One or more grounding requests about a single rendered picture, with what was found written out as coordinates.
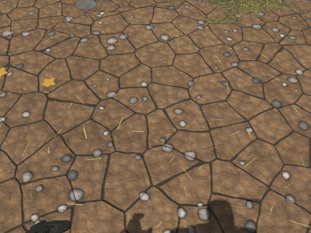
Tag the robot left hand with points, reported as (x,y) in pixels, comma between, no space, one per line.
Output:
(54,226)

